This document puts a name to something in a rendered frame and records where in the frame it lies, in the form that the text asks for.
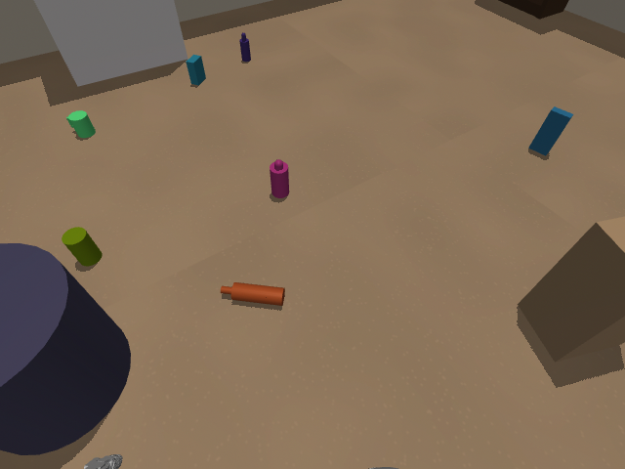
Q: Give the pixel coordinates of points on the bookshelf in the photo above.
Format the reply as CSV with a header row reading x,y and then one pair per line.
x,y
538,8

